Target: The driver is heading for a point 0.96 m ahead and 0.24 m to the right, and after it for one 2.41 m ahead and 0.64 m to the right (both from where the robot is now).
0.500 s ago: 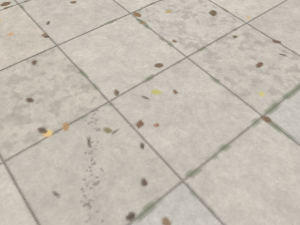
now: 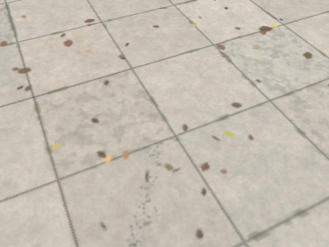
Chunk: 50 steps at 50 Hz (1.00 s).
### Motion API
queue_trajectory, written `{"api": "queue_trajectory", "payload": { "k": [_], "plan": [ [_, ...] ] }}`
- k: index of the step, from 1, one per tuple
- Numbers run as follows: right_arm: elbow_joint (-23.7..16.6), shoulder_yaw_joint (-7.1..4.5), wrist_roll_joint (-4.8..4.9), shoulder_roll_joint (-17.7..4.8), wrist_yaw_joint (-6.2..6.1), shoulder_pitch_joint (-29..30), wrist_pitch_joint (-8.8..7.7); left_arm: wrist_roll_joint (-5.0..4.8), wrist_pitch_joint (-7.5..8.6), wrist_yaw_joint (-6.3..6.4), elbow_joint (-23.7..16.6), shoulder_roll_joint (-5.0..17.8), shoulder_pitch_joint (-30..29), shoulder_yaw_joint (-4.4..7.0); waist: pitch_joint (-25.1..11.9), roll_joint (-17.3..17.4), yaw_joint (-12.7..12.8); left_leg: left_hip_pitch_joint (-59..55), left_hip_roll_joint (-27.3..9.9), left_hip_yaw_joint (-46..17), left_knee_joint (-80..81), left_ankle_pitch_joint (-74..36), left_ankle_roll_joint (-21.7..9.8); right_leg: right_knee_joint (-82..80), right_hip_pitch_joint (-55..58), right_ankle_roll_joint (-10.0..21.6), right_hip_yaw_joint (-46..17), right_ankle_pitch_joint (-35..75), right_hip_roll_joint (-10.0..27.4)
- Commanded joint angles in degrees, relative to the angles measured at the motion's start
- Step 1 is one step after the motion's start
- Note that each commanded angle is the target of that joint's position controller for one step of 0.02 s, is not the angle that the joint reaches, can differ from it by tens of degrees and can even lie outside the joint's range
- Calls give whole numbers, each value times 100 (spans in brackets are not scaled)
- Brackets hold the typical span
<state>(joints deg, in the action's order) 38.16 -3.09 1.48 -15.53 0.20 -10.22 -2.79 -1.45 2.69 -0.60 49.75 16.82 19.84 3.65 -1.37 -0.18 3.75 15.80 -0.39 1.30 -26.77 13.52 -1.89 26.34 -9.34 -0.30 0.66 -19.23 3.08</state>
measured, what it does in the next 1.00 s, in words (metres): walks ahead: right foot, then left foot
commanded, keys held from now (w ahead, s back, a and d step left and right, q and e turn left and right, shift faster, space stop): w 0.90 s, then w+e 0.10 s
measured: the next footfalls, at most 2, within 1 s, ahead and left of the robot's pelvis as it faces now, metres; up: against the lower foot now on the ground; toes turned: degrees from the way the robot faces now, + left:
right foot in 0.46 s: +0.39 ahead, -0.12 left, +0.00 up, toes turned -1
left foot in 1.00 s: +0.68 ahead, +0.12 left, +0.00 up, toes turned +1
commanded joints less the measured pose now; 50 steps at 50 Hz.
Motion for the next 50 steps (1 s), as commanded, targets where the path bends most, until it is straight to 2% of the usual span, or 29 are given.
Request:
{"api": "queue_trajectory", "payload": {
  "k": [1,2,3,4,5,6,9,13,16,19,21,22,23,24,25,26,27,28,29,31,33,35,40,43,45,47,48,49,50],
  "plan": [
    [32,-511,-105,-1731,-55,-1815,-49,77,275,-49,-868,73,-786,-89,-458,1704,-957,-3021,-2202,-3555,1325,1426,-1296,2754,-3556,199,201,-1123,-297],
    [59,-411,-126,-1309,-1,-1762,-139,-61,355,-27,-891,660,-983,59,-118,1189,-1015,-2618,-2305,-3942,1519,2034,-1611,3766,-4097,258,-295,-1323,-2],
    [13,-281,-125,-948,30,-1471,-205,-136,378,-67,-867,817,-947,114,256,1072,-829,-2409,-2030,-3403,1570,2113,-1439,3998,-4330,380,-424,-736,231],
    [-47,-218,-128,-770,56,-1197,-240,-93,377,-84,-767,756,-889,109,374,912,-706,-2153,-1723,-2853,1657,1649,-1291,3953,-4225,397,-394,-238,351],
    [-70,-184,-114,-696,74,-967,-233,10,373,-101,-747,726,-915,115,507,752,-598,-1906,-1557,-2455,1743,983,-1188,3727,-4133,352,-387,114,428],
    [-90,-160,-126,-657,68,-852,-230,60,350,-129,-735,658,-940,114,555,678,-509,-1658,-1410,-2065,1839,296,-1091,3522,-3901,294,-383,423,515],
    [-29,-196,-131,-742,21,-916,-244,93,287,-164,-778,393,-1075,34,468,503,-468,-1428,-1174,-1306,1959,-1114,-1081,2892,-3636,38,-182,1187,424],
    [166,-235,-89,-891,-52,-1190,-225,77,287,-196,-1048,145,-1829,-96,583,517,-691,-1069,-988,-694,2005,-1399,-946,1320,-2980,-68,-1,2203,158],
    [348,-266,-35,-993,-64,-1448,-218,31,303,-265,-1236,201,-2259,-109,719,511,-783,-1228,-1191,-695,1967,-1268,-911,747,-2754,52,-19,2398,34],
    [477,-296,3,-1046,-86,-1471,-164,30,338,-334,-1349,366,-2342,-68,714,528,-649,-1780,-1437,-716,1657,-1785,-780,401,-2683,299,-73,2008,-19],
    [505,-326,-29,-1168,-107,-1408,-98,51,337,-312,-1297,564,-1959,22,340,675,-390,-2044,-1407,-627,999,-3419,-652,363,-1963,489,155,1568,-282],
    [513,-306,-48,-1156,-122,-1352,-48,60,321,-260,-1118,749,-1267,137,-141,673,0,-1953,-1201,-428,91,-4386,-527,282,-987,658,344,1547,-484],
    [474,-230,-101,-1020,-152,-1401,-28,72,296,-190,-895,1013,-324,247,-830,581,403,-1177,-945,-256,-1198,-4062,-331,498,594,883,78,1718,-198],
    [296,-53,-131,-427,-123,-2022,-97,233,265,-136,-803,1580,420,370,-1859,-694,267,1037,-194,-65,-3598,-1667,70,451,2949,1705,-2379,959,1380],
    [401,22,-70,-320,-97,-2125,-224,131,268,-185,-708,1330,576,290,-2540,-1554,254,1967,424,-827,-4761,1876,158,-683,3456,2090,-4535,74,1958],
    [286,-118,105,-837,-44,-1535,-300,63,255,-167,-727,1008,194,186,-1561,-1100,281,2656,41,-1001,-5198,1745,102,-896,2818,1786,-3954,-468,1780],
    [150,-104,148,-900,-26,-1033,-344,67,231,-137,-783,837,-156,137,-817,-660,178,2740,-263,-755,-5028,1299,24,-973,1921,1578,-3088,-251,1569],
    [106,-99,50,-844,-47,-783,-352,120,230,-136,-810,724,-517,99,-324,-249,-41,2558,-512,-618,-4599,843,11,-1139,997,1467,-2522,218,1347],
    [138,-141,-35,-838,-68,-788,-296,195,264,-149,-859,555,-749,53,-136,-305,-249,2200,-709,-642,-4255,544,2,-1302,386,1400,-2117,700,1130],
    [264,-110,-49,-616,-74,-1099,-156,209,332,-162,-839,531,-893,61,-89,-449,-487,1729,-806,-617,-4034,297,66,-1642,-215,1504,-1729,1062,984],
    [229,-89,-94,-529,-103,-975,-76,159,402,-149,-733,608,-848,86,108,-400,-546,1843,-862,-561,-3668,27,180,-1889,-467,1583,-1352,1353,939],
    [96,-78,-145,-516,-121,-543,-89,147,409,-98,-638,691,-700,109,285,-297,-451,2201,-912,-545,-3089,-585,286,-2007,-364,1572,-1105,1619,897],
    [-111,16,-105,-300,-2,462,-231,68,312,-16,-475,862,-256,128,459,-194,-45,2009,-645,-231,-1188,-1984,298,-1977,-14,1265,-477,1861,648],
    [-285,29,-45,-320,106,956,-277,31,221,-9,-314,950,105,145,567,-213,164,2081,-519,-189,-649,-1936,241,-1794,517,1259,-558,1814,868],
    [-398,12,-36,-389,176,1135,-301,16,140,12,-231,987,215,163,591,-261,159,2193,-450,-216,-398,-1561,118,-1558,980,1201,-648,2029,1064],
    [-430,-38,-50,-520,211,1019,-332,-7,70,42,-182,1031,229,185,501,-351,-11,1859,-344,-239,-187,-1088,-12,-1208,1212,1093,-840,2492,1177],
    [-368,-91,-59,-630,204,712,-350,-8,43,55,-192,1079,136,197,327,-429,-223,1365,-208,-146,-87,-891,-92,-853,1224,1026,-850,3130,1127],
    [-173,-207,-73,-825,168,0,-364,5,18,60,-213,1032,16,170,-117,-369,-637,312,-57,2,127,-989,-237,-32,1040,891,-672,3827,863],
    [33,-337,-148,-1164,103,-976,-360,90,36,61,-318,747,-10,54,-954,-177,-1056,-1387,-556,-401,-186,-1190,-505,1315,203,687,-465,3289,545]
  ]
}}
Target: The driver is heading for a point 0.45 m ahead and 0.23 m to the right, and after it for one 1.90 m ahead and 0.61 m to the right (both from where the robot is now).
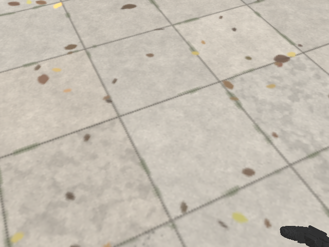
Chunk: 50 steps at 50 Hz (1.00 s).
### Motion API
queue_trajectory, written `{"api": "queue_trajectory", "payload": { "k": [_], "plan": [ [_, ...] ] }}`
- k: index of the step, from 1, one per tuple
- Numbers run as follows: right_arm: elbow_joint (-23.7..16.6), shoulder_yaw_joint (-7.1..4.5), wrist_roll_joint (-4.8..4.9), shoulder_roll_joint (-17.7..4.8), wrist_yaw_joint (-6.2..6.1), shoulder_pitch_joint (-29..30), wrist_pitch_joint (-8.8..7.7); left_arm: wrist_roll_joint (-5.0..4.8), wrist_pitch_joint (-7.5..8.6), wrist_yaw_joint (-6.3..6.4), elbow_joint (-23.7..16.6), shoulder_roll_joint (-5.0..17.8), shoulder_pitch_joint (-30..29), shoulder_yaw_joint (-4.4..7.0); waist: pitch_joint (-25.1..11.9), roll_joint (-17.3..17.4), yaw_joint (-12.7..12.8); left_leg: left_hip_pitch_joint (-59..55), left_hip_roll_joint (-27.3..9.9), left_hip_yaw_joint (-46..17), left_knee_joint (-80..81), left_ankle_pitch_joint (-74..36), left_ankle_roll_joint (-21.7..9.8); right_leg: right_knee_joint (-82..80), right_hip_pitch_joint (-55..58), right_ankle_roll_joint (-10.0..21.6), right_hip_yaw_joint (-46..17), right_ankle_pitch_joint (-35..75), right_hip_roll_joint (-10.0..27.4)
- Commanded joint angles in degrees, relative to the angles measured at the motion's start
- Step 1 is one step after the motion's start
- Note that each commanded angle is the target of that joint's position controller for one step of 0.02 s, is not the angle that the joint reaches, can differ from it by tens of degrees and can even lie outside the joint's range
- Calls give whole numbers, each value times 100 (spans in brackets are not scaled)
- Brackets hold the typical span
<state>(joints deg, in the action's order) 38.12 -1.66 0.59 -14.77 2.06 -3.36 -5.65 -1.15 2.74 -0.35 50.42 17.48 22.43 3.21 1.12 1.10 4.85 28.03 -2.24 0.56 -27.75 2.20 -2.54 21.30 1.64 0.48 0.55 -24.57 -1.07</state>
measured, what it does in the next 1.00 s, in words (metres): walks ahead, turning right: right foot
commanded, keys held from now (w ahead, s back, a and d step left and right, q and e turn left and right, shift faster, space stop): w+e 0.82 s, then w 0.18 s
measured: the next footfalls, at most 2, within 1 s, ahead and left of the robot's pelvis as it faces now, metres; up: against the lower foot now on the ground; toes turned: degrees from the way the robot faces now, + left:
right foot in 0.52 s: +0.41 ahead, -0.17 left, +0.00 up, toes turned -19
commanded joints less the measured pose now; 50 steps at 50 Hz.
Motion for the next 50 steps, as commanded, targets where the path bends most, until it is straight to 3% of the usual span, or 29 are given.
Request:
{"api": "queue_trajectory", "payload": {
  "k": [1,2,3,4,5,7,10,14,17,21,24,25,26,27,28,29,30,31,32,33,37,42,45,47,49,50],
  "plan": [
    [114,-633,-186,-1836,-131,-2274,-28,70,137,11,-558,58,337,-89,-2145,987,-1071,-5015,-1935,-2678,2,708,-1223,4101,-3280,140,-19,1536,70],
    [128,-522,-148,-1402,-122,-2441,1,-23,233,-7,-488,253,274,-67,-2521,1328,-1198,-5139,-2279,-4045,775,1365,-1388,4989,-4065,115,-761,-851,-118],
    [130,-407,-112,-1078,-133,-2108,11,-182,251,-17,-585,751,-158,91,-1599,872,-1194,-4477,-2097,-3238,908,1655,-1102,5387,-4522,146,-892,-561,193],
    [102,-349,-84,-911,-140,-1725,17,-173,241,-9,-687,740,-495,96,-1022,595,-1041,-3697,-1891,-2479,1044,1440,-940,5265,-4531,151,-699,-80,472],
    [120,-295,-78,-734,-125,-1367,4,-97,202,3,-719,682,-649,114,-575,423,-866,-2969,-1652,-1925,1288,1144,-864,4941,-4364,115,-641,309,647],
    [154,-270,-125,-576,-110,-965,-87,-81,31,8,-632,499,-408,149,-256,622,-541,-2096,-1358,-1138,1726,708,-765,4618,-3737,38,-654,807,860],
    [295,-335,-159,-672,-128,-840,-186,-61,-134,37,-690,274,-467,144,-24,416,-403,-1810,-1312,-376,2015,-67,-829,4370,-3832,-79,-674,1299,888],
    [466,-395,-156,-813,-225,-949,-139,-18,-100,-45,-902,149,-1004,116,153,252,-525,-2098,-1176,415,2074,-463,-740,3074,-4050,-108,-564,2402,850],
    [577,-452,-103,-981,-278,-1160,-64,4,-60,-172,-1137,25,-1641,52,336,123,-785,-2357,-1263,764,2086,-498,-697,2209,-3983,-21,-196,2792,784],
    [747,-534,27,-1144,-287,-1391,97,-5,-74,-287,-1462,96,-2120,59,503,118,-889,-3158,-1515,962,1764,-911,-603,1664,-4194,217,51,2259,700],
    [735,-605,109,-1376,-316,-1247,222,-3,-117,-315,-1546,340,-1775,194,87,356,-533,-3452,-1519,1186,720,-3347,-420,1594,-3358,543,508,1404,229],
    [716,-612,136,-1417,-322,-1164,272,-25,-135,-296,-1424,541,-1163,315,-268,370,-161,-3341,-1406,1293,-176,-4024,-328,1489,-2552,704,659,1283,-43],
    [692,-561,148,-1320,-329,-1111,287,-39,-156,-222,-1171,876,-201,513,-770,222,348,-2724,-1150,1434,-1486,-3749,-115,1122,-1086,931,625,1641,-299],
    [557,-397,-77,-866,-328,-1290,228,-55,-217,-89,-1031,1450,442,679,-1226,-825,410,-1082,-776,1415,-3401,-675,182,1046,565,1313,-1024,1935,711],
    [224,-217,-119,-338,-286,-1583,37,-42,-121,-114,-1262,1830,25,671,-1925,-1764,-234,1082,533,321,-5221,3281,492,-32,1944,2513,-4569,617,1919],
    [153,-308,105,-915,-201,-948,-172,-22,-24,-180,-1326,1303,107,520,-2025,-879,217,1708,262,-660,-5463,3059,361,-592,1962,2330,-4731,270,2026],
    [32,-315,243,-975,-164,-622,-261,2,55,-185,-1266,1015,-38,440,-1255,-709,150,1998,20,-576,-5192,2580,215,-560,1393,2083,-3882,538,1856],
    [95,-300,132,-915,-206,-611,-293,-13,95,-188,-1292,836,-399,377,-728,-165,-143,1728,-255,-565,-4628,2120,172,-514,493,1837,-3154,1196,1570],
    [160,-349,-37,-980,-249,-629,-269,11,105,-162,-1361,633,-754,318,-543,-158,-349,1306,-427,-573,-4113,1842,203,-536,-175,1691,-2644,1808,1349],
    [194,-376,-81,-1000,-237,-744,-200,71,101,-129,-1467,553,-942,275,-450,-253,-507,959,-505,-588,-3915,1644,238,-659,-603,1652,-2386,2201,1198],
    [78,-315,-163,-727,-244,-542,-11,44,129,14,-1424,786,-771,337,-272,-236,-545,786,-390,-382,-2877,991,580,-863,-1283,1673,-1775,3148,945],
    [-154,-195,-91,-500,-154,432,-55,-4,49,125,-1275,820,-410,343,-83,-542,-144,357,12,-282,-772,-708,675,-764,-1508,1253,-1429,2338,582],
    [-229,-199,-36,-582,-50,709,-136,-17,43,122,-1089,745,-95,314,-23,-602,30,241,46,-337,-313,-948,542,-557,-1146,1204,-1675,2090,830],
    [-268,-239,-38,-697,-4,731,-180,-4,20,130,-1006,717,5,305,15,-663,9,304,59,-370,-91,-574,375,-287,-695,1154,-1926,2218,1034],
    [-243,-289,-33,-804,1,493,-213,19,-19,135,-965,764,-32,326,18,-830,-143,91,105,-285,9,-24,173,-22,-401,1070,-2081,2764,1172],
    [-141,-347,-49,-886,-22,93,-234,15,-34,131,-983,744,-141,314,-135,-862,-387,-443,222,-131,220,40,25,357,-369,976,-1999,3494,1049]
  ]
}}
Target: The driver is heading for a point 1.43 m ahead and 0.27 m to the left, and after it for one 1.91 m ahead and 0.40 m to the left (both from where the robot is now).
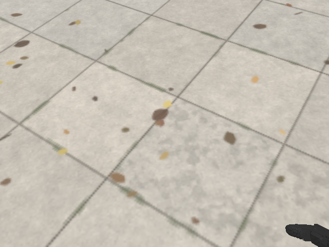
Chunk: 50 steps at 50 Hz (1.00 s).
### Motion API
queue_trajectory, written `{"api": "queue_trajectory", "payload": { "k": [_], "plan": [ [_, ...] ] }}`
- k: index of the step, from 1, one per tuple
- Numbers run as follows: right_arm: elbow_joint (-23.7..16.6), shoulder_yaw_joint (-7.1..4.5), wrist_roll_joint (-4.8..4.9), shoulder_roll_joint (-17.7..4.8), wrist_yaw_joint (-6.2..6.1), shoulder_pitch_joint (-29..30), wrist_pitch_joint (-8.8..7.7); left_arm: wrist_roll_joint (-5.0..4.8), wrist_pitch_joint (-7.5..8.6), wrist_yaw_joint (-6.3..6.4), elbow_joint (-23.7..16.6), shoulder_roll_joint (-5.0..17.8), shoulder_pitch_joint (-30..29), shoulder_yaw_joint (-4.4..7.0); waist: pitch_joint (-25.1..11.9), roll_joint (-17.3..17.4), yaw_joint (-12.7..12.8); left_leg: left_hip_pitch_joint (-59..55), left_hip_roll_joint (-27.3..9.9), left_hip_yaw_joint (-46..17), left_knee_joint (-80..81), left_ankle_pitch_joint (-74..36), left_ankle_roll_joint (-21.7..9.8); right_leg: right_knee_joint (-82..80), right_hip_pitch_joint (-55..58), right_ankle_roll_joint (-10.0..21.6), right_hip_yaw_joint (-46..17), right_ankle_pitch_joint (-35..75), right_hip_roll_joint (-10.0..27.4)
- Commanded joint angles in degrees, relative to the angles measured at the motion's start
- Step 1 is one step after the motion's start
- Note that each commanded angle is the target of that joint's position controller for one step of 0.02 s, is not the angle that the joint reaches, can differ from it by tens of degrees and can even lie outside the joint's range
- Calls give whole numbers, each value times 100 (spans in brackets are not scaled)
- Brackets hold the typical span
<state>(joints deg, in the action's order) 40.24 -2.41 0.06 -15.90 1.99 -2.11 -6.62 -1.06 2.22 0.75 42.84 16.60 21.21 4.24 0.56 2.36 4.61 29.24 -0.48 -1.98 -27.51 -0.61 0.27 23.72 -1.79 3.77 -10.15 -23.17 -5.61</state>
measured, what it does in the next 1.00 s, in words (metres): walks ahead: left foot, then right foot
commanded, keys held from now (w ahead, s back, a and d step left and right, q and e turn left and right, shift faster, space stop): w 1.00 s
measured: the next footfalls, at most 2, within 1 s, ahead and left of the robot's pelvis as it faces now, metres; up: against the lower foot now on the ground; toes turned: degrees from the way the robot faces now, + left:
left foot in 0.02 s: +0.19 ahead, +0.12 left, +0.00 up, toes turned -2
right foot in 0.54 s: +0.45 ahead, -0.13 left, +0.00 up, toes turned -3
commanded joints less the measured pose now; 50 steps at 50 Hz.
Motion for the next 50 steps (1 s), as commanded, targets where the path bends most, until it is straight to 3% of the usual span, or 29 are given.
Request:
{"api": "queue_trajectory", "payload": {
  "k": [1,2,3,4,5,6,7,8,9,13,16,20,23,25,26,27,28,29,30,31,32,33,35,37,40,43,47,50],
  "plan": [
    [-203,-362,-49,-961,-44,-678,-161,35,15,4,-265,678,-86,150,-575,-874,-679,-1608,-97,39,176,131,-485,971,-211,490,-687,3861,1185],
    [-122,-438,-127,-1291,-68,-1583,-163,136,27,7,-382,449,40,40,-1488,-223,-973,-3275,-1046,-1028,-89,24,-942,2590,-1143,260,-332,2796,774],
    [180,-551,-91,-1610,-12,-2139,-91,-36,101,-6,-360,58,891,-72,-2086,1629,-699,-5028,-2154,-3677,562,1423,-1879,4495,-3262,-190,171,-587,-103],
    [193,-414,92,-1054,18,-2175,-74,-107,139,-2,-290,583,594,-7,-1666,1022,-912,-4882,-2170,-4263,1054,2901,-1746,5090,-4060,-187,-182,-916,186],
    [136,-325,90,-778,-10,-1810,-39,-115,153,-11,-432,853,-167,67,-820,463,-1011,-4139,-1953,-3419,1153,2898,-1482,5171,-4315,-163,-48,-411,441],
    [71,-271,7,-711,-26,-1469,8,-39,168,-9,-543,792,-568,45,-402,57,-886,-3395,-1715,-2763,1242,2306,-1359,4971,-4185,-163,213,-1,687],
    [77,-229,-33,-609,-34,-1276,32,47,197,-29,-604,715,-747,51,-103,-2,-753,-2840,-1511,-2338,1375,1725,-1355,4583,-4062,-185,302,292,874],
    [76,-187,-83,-531,-48,-1194,21,61,200,-53,-593,627,-674,56,-90,154,-596,-2521,-1326,-2001,1488,1277,-1291,4305,-3745,-193,335,491,1035],
    [100,-174,-73,-496,-50,-1184,12,42,188,-66,-556,522,-568,40,-120,283,-529,-2377,-1204,-1762,1592,984,-1286,4088,-3558,-223,407,558,1080],
    [264,-243,30,-797,-102,-1355,5,91,165,-70,-687,239,-942,-66,-20,207,-563,-2167,-1187,-1107,1893,62,-1430,2952,-3644,-411,665,1045,1196],
    [368,-262,70,-911,-136,-1510,69,78,211,-115,-773,134,-1464,-123,53,169,-744,-2148,-1004,-618,1955,-101,-1265,1846,-3422,-448,794,2049,1122],
    [590,-262,122,-985,-142,-1936,151,9,264,-206,-932,160,-2109,-130,180,170,-987,-2364,-1079,-451,1824,-93,-1156,1003,-3117,-423,926,2631,924],
    [711,-285,145,-1058,-165,-2051,244,-9,299,-286,-1061,267,-2343,-97,266,230,-938,-2859,-1337,-557,1562,-314,-1053,656,-3131,-231,908,2201,854],
    [734,-315,150,-1162,-197,-1950,306,11,320,-301,-989,435,-1988,-21,68,291,-644,-3038,-1357,-486,1071,-1259,-924,432,-2515,-51,1041,1890,700],
    [727,-297,156,-1133,-212,-1873,330,42,319,-274,-802,606,-1366,83,-312,223,-291,-2923,-1146,-258,336,-2065,-798,253,-1593,102,1187,1947,557],
    [661,-213,92,-943,-228,-1854,328,79,306,-219,-567,902,-445,213,-978,70,109,-2283,-866,-23,-853,-1849,-605,420,-143,339,909,2084,857],
    [449,-30,-19,-414,-216,-2254,243,202,271,-167,-482,1499,327,339,-1927,-1081,143,-246,-169,331,-3063,296,-218,489,2094,1084,-1236,1904,2347],
    [502,16,44,-363,-186,-2389,128,90,234,-191,-373,1312,517,293,-2392,-1870,131,949,299,-201,-4225,3352,-117,-372,2590,1597,-3124,963,2874],
    [425,-128,178,-900,-141,-1962,55,46,226,-198,-393,959,203,165,-1535,-1296,164,1544,-70,-436,-4663,3184,-176,-560,1984,1344,-2617,400,2675],
    [308,-134,220,-928,-121,-1518,25,50,220,-191,-435,787,-153,102,-907,-983,54,1604,-336,-270,-4531,2669,-226,-670,1206,1149,-1838,544,2426],
    [283,-134,145,-859,-131,-1321,38,89,225,-212,-443,653,-494,50,-461,-640,-126,1423,-523,-165,-4183,2245,-192,-876,423,1056,-1313,981,2176],
    [306,-166,69,-827,-146,-1336,91,128,256,-231,-463,509,-727,6,-267,-666,-315,1109,-685,-204,-3852,1939,-154,-1066,-115,983,-958,1399,1984],
    [393,-131,55,-601,-146,-1566,208,130,319,-244,-419,506,-879,16,-216,-778,-544,643,-753,-170,-3609,1647,-48,-1373,-682,1031,-566,1885,1840],
    [339,-115,21,-517,-178,-1416,282,108,387,-227,-298,619,-814,52,-96,-677,-594,740,-776,-137,-3241,1292,61,-1552,-861,1097,-216,2291,1803],
    [175,-81,-12,-428,-171,-822,267,96,374,-157,-118,720,-597,77,77,-529,-442,949,-765,-110,-2189,343,135,-1657,-766,1000,199,2537,1680],
    [35,-23,20,-308,-102,-210,199,53,331,-109,51,838,-324,95,201,-515,-208,688,-581,52,-1116,-454,99,-1677,-700,833,523,2461,1556],
    [-200,-9,80,-350,12,419,145,2,232,-85,344,932,127,118,346,-506,7,763,-431,78,-456,-422,-22,-1456,-40,789,466,2413,1825],
    [-288,-40,75,-469,92,452,109,-17,133,-44,482,996,181,150,293,-601,-112,651,-335,91,-166,188,-242,-1058,515,652,382,2968,2047]
  ]
}}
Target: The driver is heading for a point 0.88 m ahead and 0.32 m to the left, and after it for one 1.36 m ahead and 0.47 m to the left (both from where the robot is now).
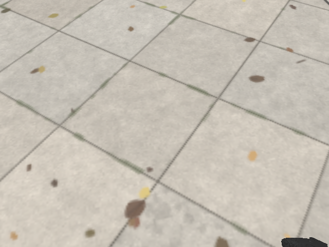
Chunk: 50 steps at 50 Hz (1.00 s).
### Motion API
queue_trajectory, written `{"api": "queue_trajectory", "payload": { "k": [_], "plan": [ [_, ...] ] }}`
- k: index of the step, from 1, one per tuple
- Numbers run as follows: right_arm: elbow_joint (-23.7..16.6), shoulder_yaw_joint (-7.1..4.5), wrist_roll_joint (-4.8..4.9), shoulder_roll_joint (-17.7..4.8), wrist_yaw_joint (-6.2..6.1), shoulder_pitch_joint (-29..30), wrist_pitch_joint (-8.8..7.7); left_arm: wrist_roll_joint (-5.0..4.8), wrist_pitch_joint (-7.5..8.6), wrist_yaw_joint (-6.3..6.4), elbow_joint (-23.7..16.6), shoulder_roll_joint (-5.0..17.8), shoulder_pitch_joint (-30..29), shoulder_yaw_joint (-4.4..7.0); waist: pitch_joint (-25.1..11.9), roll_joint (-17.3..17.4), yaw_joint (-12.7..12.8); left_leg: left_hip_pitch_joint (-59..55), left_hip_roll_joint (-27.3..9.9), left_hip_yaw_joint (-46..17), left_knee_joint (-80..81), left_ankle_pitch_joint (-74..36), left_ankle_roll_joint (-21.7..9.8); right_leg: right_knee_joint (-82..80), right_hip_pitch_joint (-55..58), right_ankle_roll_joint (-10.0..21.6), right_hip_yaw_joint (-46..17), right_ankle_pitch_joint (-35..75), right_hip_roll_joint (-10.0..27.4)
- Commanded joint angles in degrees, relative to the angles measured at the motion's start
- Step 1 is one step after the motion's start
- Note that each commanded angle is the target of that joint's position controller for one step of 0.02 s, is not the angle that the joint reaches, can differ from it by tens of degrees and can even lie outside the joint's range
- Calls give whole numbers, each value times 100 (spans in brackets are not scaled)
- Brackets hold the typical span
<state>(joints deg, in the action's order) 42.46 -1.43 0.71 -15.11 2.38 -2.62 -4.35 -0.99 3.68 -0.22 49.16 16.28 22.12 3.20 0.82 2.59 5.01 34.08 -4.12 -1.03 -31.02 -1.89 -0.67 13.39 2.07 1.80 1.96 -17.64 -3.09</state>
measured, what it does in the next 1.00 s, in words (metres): walks ahead, turning left: left foot, then right foot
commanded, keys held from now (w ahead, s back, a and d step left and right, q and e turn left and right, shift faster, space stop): w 0.38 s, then w+q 0.62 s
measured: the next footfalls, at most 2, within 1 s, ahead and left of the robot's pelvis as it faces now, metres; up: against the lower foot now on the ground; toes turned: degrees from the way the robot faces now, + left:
left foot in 0.06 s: +0.22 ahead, +0.13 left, +0.00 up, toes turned +2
right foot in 0.58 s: +0.50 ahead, -0.12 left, +0.00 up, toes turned +3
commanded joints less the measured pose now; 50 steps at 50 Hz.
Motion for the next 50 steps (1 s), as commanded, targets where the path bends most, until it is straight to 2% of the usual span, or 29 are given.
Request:
{"api": "queue_trajectory", "payload": {
  "k": [1,2,3,4,5,6,7,8,9,10,11,14,19,22,24,27,28,29,30,31,32,33,34,35,37,40,44,47,50],
  "plan": [
    [-472,-169,5,-626,58,320,-128,-22,-43,66,-135,1067,41,266,145,-694,-274,-163,130,92,240,534,-231,213,221,785,-805,2971,1787],
    [-355,-242,-10,-749,40,-130,-135,-22,-75,79,-139,1101,-75,269,-133,-730,-561,-872,315,277,379,586,-353,749,192,684,-666,3895,1654],
    [-94,-382,-27,-1014,-11,-981,-132,10,-101,94,-154,980,-90,216,-706,-627,-944,-2144,361,325,382,432,-535,1763,-146,524,-431,4278,1350],
    [90,-500,-83,-1443,-75,-2012,-107,146,-89,115,-304,702,-29,86,-1603,20,-1279,-3917,-688,-847,139,125,-910,3553,-1316,310,-168,2733,993],
    [211,-564,-67,-1745,-48,-2202,-72,104,36,49,-340,31,712,-97,-2214,1558,-861,-5674,-1793,-3534,797,1499,-1787,5374,-3611,-43,-288,-1211,-63],
    [150,-411,11,-1167,-45,-2169,-65,-3,148,15,-273,650,303,27,-1998,898,-1139,-5551,-1699,-3842,1233,2279,-1624,5978,-4259,13,-982,-1591,187],
    [102,-348,-2,-1001,-66,-1782,-69,-134,219,-15,-450,888,-240,104,-1182,601,-1092,-4856,-1537,-3034,1363,2132,-1401,6014,-4599,75,-856,-1095,457],
    [42,-325,-41,-938,-73,-1405,-68,-111,242,11,-515,823,-537,86,-736,145,-927,-4079,-1333,-2454,1487,1549,-1302,5774,-4452,60,-671,-577,738],
    [18,-290,-83,-792,-62,-1152,-75,-15,227,29,-534,778,-687,109,-402,23,-782,-3434,-1147,-2029,1656,991,-1283,5451,-4269,18,-621,-260,900],
    [7,-255,-143,-689,-60,-1028,-99,10,176,28,-507,705,-560,119,-370,185,-590,-3033,-1018,-1749,1806,657,-1257,5278,-3903,-7,-668,-33,1040],
    [24,-255,-134,-654,-50,-987,-123,13,116,30,-464,595,-449,105,-361,238,-503,-2810,-943,-1571,1968,516,-1288,5128,-3691,-52,-654,56,1074],
    [162,-304,-76,-813,-87,-1064,-183,63,-7,61,-537,409,-665,64,-122,146,-438,-2461,-907,-1094,2311,152,-1399,4520,-3824,-223,-561,435,1151],
    [368,-344,-37,-981,-192,-1377,-114,74,57,-5,-753,257,-1601,-7,126,68,-717,-2531,-632,-393,2461,64,-1148,2746,-3809,-292,-394,1980,1012],
    [571,-366,39,-1060,-215,-1798,-48,44,118,-72,-939,254,-2214,-26,256,26,-930,-2678,-684,-480,2313,230,-1120,2060,-3580,-318,-331,2245,804],
    [644,-387,70,-1093,-241,-1909,17,20,170,-132,-1033,329,-2434,-11,305,74,-937,-2953,-827,-662,2092,290,-1081,1738,-3550,-272,-419,2096,731],
    [674,-443,81,-1181,-295,-1831,95,18,249,-169,-984,570,-2166,72,163,228,-662,-3199,-995,-967,1613,107,-922,1422,-2959,-121,-453,1584,627],
    [662,-435,80,-1160,-302,-1740,118,26,269,-149,-860,680,-1733,140,-48,234,-393,-3124,-861,-902,1161,-357,-817,1251,-2306,-19,-339,1460,532],
    [641,-360,34,-950,-298,-1763,121,64,284,-97,-636,952,-937,276,-610,114,-52,-2784,-505,-682,179,-585,-639,1293,-1075,165,-367,1465,621],
    [462,-210,-113,-535,-297,-1804,120,152,271,-38,-520,1370,34,387,-1577,-644,275,-1746,-15,-334,-1651,833,-391,1479,574,503,-1463,1436,1720],
    [360,-90,27,-58,-284,-2541,19,153,194,-65,-399,1656,194,450,-2156,-2293,-105,253,718,-151,-3354,3563,-112,763,2015,1245,-3861,27,2772],
    [463,-243,149,-717,-290,-2260,-18,121,196,-75,-491,1038,46,295,-1716,-1556,83,768,395,-716,-4042,3517,-123,392,1585,1089,-3966,-841,2601],
    [329,-339,211,-978,-288,-1786,-25,92,211,-60,-520,768,-303,210,-998,-1206,58,1000,173,-651,-4133,2976,-175,293,919,872,-3106,-765,2453],
    [308,-346,180,-908,-314,-1599,-1,112,223,-64,-537,646,-687,163,-651,-869,-119,793,-61,-553,-4009,2505,-147,147,249,775,-2514,-179,2240],
    [289,-372,115,-836,-318,-1522,37,130,233,-69,-518,483,-947,128,-360,-858,-251,638,-209,-564,-3762,2171,-118,-28,-248,753,-2023,285,2063],
    [287,-382,132,-623,-287,-1632,167,177,288,-54,-462,383,-1180,122,-190,-990,-463,188,-382,-534,-3551,1837,-70,-339,-799,730,-1310,858,1868],
    [112,-371,96,-451,-277,-1398,308,177,347,-10,-321,547,-1160,194,26,-727,-524,434,-446,-524,-3208,1400,24,-584,-945,856,-671,1502,1904],
    [-82,-338,69,-371,-178,-920,291,183,290,64,-191,725,-1064,254,189,-590,-413,533,-403,-369,-2009,395,72,-692,-760,802,111,1873,1795],
    [-302,-276,50,-281,-63,-307,260,135,217,104,-105,867,-865,298,369,-475,-180,443,-327,-12,-1225,39,4,-699,-543,754,526,1985,1832],
    [-540,-260,55,-304,26,115,273,47,106,107,13,983,-625,350,512,-461,-68,540,-251,188,-770,284,-141,-508,7,674,742,2238,1985]
  ]
}}
Keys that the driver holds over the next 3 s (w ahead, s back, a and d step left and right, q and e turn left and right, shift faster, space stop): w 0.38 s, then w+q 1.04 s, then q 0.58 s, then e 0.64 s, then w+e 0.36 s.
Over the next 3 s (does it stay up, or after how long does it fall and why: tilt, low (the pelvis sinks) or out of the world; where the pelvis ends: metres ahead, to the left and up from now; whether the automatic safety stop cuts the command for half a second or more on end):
stays up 0.95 0.26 0.01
